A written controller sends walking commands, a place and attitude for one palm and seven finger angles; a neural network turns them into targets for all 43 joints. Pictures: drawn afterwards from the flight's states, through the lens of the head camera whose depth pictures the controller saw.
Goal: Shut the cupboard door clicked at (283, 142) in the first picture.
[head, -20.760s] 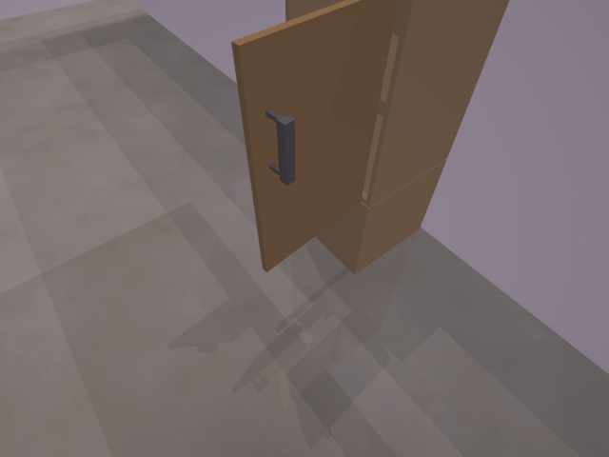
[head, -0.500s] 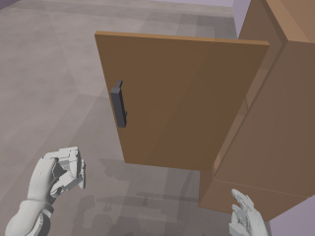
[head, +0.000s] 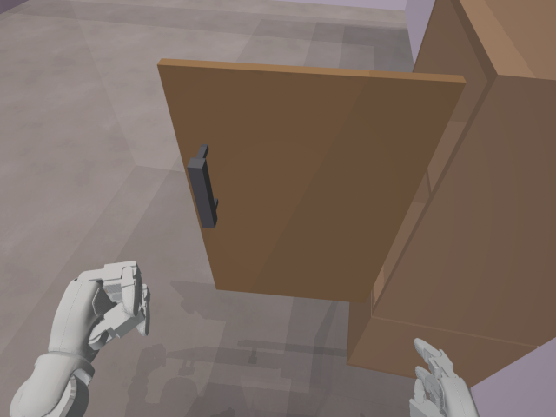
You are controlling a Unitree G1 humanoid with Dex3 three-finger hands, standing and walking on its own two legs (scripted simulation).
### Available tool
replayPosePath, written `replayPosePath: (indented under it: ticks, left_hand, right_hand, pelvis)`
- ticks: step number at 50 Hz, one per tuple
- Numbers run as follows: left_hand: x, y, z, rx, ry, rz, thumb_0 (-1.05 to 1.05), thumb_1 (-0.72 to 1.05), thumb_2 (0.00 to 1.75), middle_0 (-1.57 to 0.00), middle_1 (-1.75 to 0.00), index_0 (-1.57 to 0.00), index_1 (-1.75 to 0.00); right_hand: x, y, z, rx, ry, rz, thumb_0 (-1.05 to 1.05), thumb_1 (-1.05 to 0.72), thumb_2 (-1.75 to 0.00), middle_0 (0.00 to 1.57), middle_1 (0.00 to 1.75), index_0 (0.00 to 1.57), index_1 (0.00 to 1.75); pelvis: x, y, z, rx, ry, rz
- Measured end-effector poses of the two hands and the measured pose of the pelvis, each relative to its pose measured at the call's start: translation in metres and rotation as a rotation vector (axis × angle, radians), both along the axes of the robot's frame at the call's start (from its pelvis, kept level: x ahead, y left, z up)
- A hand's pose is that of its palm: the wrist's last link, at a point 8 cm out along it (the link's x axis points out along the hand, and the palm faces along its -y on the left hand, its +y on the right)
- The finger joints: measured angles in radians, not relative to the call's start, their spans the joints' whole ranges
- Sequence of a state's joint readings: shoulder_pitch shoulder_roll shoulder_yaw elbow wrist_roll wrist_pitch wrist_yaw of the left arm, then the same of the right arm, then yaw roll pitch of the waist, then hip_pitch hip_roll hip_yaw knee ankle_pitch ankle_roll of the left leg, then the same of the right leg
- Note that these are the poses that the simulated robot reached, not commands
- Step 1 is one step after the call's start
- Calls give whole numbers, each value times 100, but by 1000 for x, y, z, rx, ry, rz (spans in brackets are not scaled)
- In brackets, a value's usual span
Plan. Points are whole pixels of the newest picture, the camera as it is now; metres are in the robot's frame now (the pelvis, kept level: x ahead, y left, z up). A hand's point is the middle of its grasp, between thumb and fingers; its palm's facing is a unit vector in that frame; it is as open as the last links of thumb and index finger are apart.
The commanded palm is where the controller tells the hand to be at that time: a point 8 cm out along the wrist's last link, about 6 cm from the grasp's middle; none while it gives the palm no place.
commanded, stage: bring the fist close to the handle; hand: left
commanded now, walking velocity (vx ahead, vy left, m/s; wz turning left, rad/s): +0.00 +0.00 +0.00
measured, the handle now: (206, 187) +0.44 +0.15 +0.09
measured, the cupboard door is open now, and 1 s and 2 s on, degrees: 95 95 91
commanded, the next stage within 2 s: push the door shut along its arc in 1.40 s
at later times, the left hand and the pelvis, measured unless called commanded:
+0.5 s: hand (179, 272) +0.28 +0.15 +0.09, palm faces -0.03 -1.00 -0.04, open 3.1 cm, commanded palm +0.26 +0.20 +0.09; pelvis +0.00 -0.01 +0.00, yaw +0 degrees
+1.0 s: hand (212, 230) +0.35 +0.12 +0.09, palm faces -0.04 -1.00 -0.02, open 3.1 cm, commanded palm +0.33 +0.17 +0.09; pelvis +0.01 -0.02 +0.00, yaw -1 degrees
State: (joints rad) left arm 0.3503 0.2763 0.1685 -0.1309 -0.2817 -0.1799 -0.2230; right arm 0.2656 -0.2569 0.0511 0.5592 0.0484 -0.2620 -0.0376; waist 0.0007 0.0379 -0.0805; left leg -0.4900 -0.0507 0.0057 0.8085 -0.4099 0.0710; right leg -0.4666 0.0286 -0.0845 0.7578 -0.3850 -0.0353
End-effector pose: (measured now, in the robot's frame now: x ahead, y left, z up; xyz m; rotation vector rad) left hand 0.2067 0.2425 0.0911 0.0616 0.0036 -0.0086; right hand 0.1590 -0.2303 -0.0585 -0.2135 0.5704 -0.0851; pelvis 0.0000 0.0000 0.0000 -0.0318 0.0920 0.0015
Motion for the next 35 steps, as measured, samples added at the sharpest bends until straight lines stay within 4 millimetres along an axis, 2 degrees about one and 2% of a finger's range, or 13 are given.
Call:
replayPosePath:
  ticks: [7, 13, 23, 35]
  left_hand:
    - [8, -10, 0, -11, -13, -11, 2, 90, 90, -130, -150, -130, -150]
    - [25, -23, 2, -15, -21, -35, 2, 90, 90, -130, -150, -130, -150]
    - [49, -32, 3, -17, -23, -18, 2, 90, 90, -130, -150, -130, -150]
    - [85, -52, 0, -23, -17, -32, 2, 90, 90, -130, -150, -130, -150]
  right_hand:
    - [3, -1, -2, 3, -1, 9, 2, -91, -90, 21, 30, 21, 30]
    - [0, -4, -4, 8, 14, 0, 2, -91, -90, 21, 30, 21, 30]
    - [-10, -14, -8, 14, 58, -27, 2, -91, -90, 20, 30, 21, 30]
    - [-16, -23, -15, 14, 114, -51, 2, -91, -90, 20, 30, 21, 30]
  pelvis:
    - [-1, -3, -1, 0, 0, 7]
    - [-1, -5, -1, 6, 2, 1]
    - [0, -10, 1, 14, 2, -10]
    - [1, -14, 2, 21, 9, -16]
